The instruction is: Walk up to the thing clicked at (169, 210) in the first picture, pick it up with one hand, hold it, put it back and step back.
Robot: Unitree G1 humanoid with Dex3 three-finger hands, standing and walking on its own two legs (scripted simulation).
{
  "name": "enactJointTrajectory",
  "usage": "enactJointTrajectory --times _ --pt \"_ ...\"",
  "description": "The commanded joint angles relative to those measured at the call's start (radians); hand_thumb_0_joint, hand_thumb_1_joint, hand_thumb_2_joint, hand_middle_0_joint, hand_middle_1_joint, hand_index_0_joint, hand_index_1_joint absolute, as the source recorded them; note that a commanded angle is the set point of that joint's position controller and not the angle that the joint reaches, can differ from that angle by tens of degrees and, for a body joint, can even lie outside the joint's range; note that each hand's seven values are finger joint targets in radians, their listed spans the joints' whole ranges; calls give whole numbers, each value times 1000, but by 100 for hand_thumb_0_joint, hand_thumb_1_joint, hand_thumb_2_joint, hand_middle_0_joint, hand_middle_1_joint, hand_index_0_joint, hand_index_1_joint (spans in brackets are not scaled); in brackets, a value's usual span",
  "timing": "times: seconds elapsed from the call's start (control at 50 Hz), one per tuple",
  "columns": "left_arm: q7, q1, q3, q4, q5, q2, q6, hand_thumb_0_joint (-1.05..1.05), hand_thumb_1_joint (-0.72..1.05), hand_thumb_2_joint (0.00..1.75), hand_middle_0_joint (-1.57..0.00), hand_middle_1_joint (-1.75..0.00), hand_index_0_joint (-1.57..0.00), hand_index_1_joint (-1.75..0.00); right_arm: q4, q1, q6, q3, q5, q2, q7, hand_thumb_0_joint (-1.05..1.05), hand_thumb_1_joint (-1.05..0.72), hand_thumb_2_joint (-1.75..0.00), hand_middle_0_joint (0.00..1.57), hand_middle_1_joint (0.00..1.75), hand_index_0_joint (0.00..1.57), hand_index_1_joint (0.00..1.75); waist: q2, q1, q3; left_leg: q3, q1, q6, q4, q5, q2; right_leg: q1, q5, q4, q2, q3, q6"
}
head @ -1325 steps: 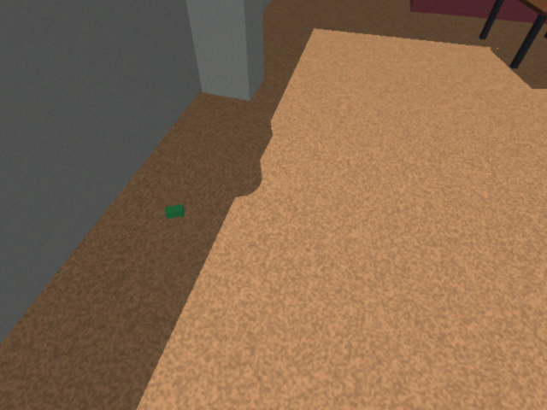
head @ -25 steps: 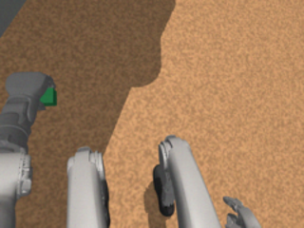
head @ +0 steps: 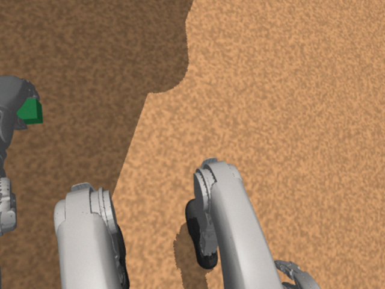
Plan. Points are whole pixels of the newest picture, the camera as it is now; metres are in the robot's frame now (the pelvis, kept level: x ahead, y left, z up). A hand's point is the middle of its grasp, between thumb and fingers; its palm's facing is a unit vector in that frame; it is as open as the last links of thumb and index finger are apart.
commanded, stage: crouch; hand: left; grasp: from above
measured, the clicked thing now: (17, 112) +0.49 +0.29 -0.21
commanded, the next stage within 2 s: lower in 0.28 s
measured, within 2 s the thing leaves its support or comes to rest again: rests again in 1.64 s
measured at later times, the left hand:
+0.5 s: hand (19, 114) +0.49 +0.29 -0.21, palm faces -0.49 -0.03 -0.87, open 7.2 cm
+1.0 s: hand (31, 118) +0.50 +0.29 -0.26, palm faces -0.48 -0.03 -0.88, open 7.2 cm
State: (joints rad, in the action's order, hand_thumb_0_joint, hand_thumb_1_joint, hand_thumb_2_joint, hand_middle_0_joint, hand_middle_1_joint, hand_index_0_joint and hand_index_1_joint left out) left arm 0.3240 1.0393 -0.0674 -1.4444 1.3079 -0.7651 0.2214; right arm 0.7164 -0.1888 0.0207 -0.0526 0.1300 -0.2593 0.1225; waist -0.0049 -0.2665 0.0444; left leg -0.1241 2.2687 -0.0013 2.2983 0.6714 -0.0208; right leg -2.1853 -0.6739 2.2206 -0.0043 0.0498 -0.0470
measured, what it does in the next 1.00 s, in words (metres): stands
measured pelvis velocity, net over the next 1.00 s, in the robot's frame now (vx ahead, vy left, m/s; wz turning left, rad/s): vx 0.01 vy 0.00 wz -0.07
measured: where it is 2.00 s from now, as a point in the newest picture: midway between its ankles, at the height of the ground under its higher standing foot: (161, 257)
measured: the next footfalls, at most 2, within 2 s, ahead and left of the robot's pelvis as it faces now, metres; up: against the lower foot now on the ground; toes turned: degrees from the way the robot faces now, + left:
none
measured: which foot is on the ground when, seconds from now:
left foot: down 0.00-1.00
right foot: down 0.00-1.00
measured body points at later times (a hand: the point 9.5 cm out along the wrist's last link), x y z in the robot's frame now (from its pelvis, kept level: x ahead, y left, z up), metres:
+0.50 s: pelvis +0.00 +0.00 -0.03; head +0.26 +0.07 +0.33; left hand +0.51 +0.29 -0.16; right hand +0.03 -0.27 -0.12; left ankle +0.08 +0.13 -0.33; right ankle +0.10 -0.13 -0.33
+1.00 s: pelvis +0.01 +0.00 -0.05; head +0.28 +0.09 +0.29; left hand +0.52 +0.28 -0.21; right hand +0.02 -0.27 -0.13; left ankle +0.08 +0.13 -0.33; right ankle +0.10 -0.13 -0.33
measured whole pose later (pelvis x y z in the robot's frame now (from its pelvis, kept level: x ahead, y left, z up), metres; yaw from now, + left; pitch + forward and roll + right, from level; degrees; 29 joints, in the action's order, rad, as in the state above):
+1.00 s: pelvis +0.01 +0.00 -0.05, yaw -4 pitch +33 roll -11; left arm 0.45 1.10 -0.09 -1.61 1.36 -0.93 0.24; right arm 0.68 -0.15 0.06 -0.18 0.19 -0.28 0.15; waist -0.07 -0.35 -0.07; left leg -0.20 2.38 -0.01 2.49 0.70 -0.02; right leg -2.28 -0.68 2.36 -0.03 0.10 -0.06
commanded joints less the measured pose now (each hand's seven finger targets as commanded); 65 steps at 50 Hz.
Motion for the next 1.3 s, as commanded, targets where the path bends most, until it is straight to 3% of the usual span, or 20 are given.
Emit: enactJointTrajectory --times 0.0,0.1,0.14,0.38,0.46,0.48,0.64,0.76,0.8,0.82,0.86,0.94,1.04,1.12,1.14,1.16,1.2,1.24,1.26,1.28 --pt "49 370 -34 147 -10 -272 5 0 86 21 -118 -23 -122 -19 -15 -226 7 75 2 -260 -8 0 -91 -90 20 30 20 30 325 -24 702 63 -571 20 -223 -173 15 302 213 -203 -23 93 79" --pt "48 373 -32 128 -12 -295 18 0 86 17 -117 -23 -122 -18 -14 -217 6 56 7 -260 -5 0 -91 -90 20 30 20 30 324 -31 694 70 -515 24 -185 -156 14 307 204 -185 -32 100 76" --pt "53 386 -47 135 1 -338 23 0 86 21 -118 -24 -122 -20 -8 -219 4 50 8 -265 -7 0 -91 -90 20 30 20 30 330 -25 716 75 -497 26 -171 -163 17 322 211 -176 -33 98 75" --pt "55 365 -32 107 -1 -333 27 0 86 22 -120 -23 -123 -19 -21 -212 -4 24 14 -274 3 0 -91 -90 20 30 20 30 344 -34 674 67 -467 25 -135 -193 13 310 246 -136 -41 114 73" --pt "56 367 -14 68 -4 -311 33 0 85 22 -118 -25 -121 -21 -15 -205 -1 14 20 -280 4 0 -91 -90 20 30 20 30 330 -62 623 55 -453 24 -120 -178 13 268 231 -125 -42 126 74" --pt "58 358 -18 48 -1 -326 35 0 83 22 -117 -24 -121 -21 -12 -199 -2 14 19 -283 3 0 -91 -90 20 30 20 30 328 -50 614 54 -444 24 -121 -172 11 264 226 -123 -45 127 76" --pt "101 405 -39 50 28 -377 71 0 88 25 -119 -30 -123 -25 -21 -198 9 -7 41 -302 3 0 -91 -90 20 30 20 30 373 -81 632 39 -474 15 -83 -201 9 255 242 -88 -49 148 77" --pt "152 402 -56 44 58 -412 65 0 92 25 -123 -29 -126 -25 -22 -189 19 -18 51 -307 7 0 -91 -90 20 30 20 30 438 -76 655 37 -507 14 -70 -226 5 248 274 -68 -55 151 75" --pt "165 385 -60 17 54 -411 52 0 93 24 -122 -30 -126 -25 -25 -189 25 -21 55 -311 9 0 -91 -90 20 30 20 30 435 -82 612 37 -486 12 -69 -218 6 234 264 -66 -51 158 77" --pt "170 380 -57 29 53 -408 47 0 90 25 -121 -28 -124 -24 -27 -180 25 -26 53 -309 10 0 -91 -90 20 30 20 30 451 -68 630 36 -500 9 -78 -228 6 236 273 -60 -52 156 80" --pt "177 395 -64 31 54 -413 34 0 88 24 -117 -27 -121 -22 -28 -185 29 -24 56 -317 10 0 -90 -89 20 30 20 30 464 -80 636 31 -518 7 -73 -244 4 221 284 -50 -51 163 80" --pt "170 354 -26 -63 36 -373 15 0 81 19 -111 -26 -115 -21 -26 -183 40 -38 55 -318 15 0 -90 -89 20 30 20 30 367 -115 552 29 -425 24 -46 -196 2 232 266 -66 -59 162 71" --pt "161 366 -44 -35 21 -419 20 0 81 20 -112 -26 -116 -21 -45 -184 60 -53 61 -340 16 0 -90 -89 20 30 20 30 378 -117 547 18 -438 16 -43 -206 -1 258 259 -67 -58 171 77" --pt "170 341 -83 -35 26 -480 37 0 85 21 -116 -25 -120 -20 -64 -179 64 -63 67 -362 15 0 -90 -90 20 30 20 30 388 -115 575 11 -453 9 -28 -242 -4 293 280 -57 -61 181 80" --pt "171 350 -61 -37 30 -454 41 0 87 22 -116 -27 -120 -22 -55 -181 63 -69 70 -360 13 0 -90 -90 20 30 20 30 396 -119 561 14 -455 7 -19 -250 -2 279 286 -57 -62 182 82" --pt "178 346 -84 -31 35 -484 48 0 89 22 -117 -28 -121 -23 -70 -166 64 -72 75 -364 13 0 -90 -90 20 30 20 30 408 -126 574 8 -474 7 -19 -258 -6 289 292 -54 -64 186 80" --pt "189 353 -75 -27 41 -487 52 0 86 23 -116 -27 -120 -22 -63 -171 66 -78 77 -360 15 0 -90 -90 20 30 20 30 428 -122 574 8 -478 7 -21 -255 -7 297 297 -53 -65 186 77" --pt "207 326 -107 -52 49 -538 49 0 87 24 -116 -27 -120 -22 -54 -170 66 -85 86 -364 17 0 -90 -90 20 30 20 30 420 -118 579 10 -453 14 -10 -258 -12 333 319 -51 -72 181 69" --pt "207 344 -62 -36 50 -484 51 0 85 25 -116 -25 -120 -22 -58 -165 66 -95 86 -356 20 0 -90 -90 20 30 20 30 434 -127 568 11 -456 11 -12 -263 -10 325 323 -47 -71 181 71" --pt "216 340 -85 -52 53 -512 48 0 87 24 -116 -28 -120 -23 -56 -160 69 -92 87 -361 21 0 -90 -90 20 30 20 30 432 -130 560 8 -466 12 -11 -259 -13 310 319 -44 -73 186 72"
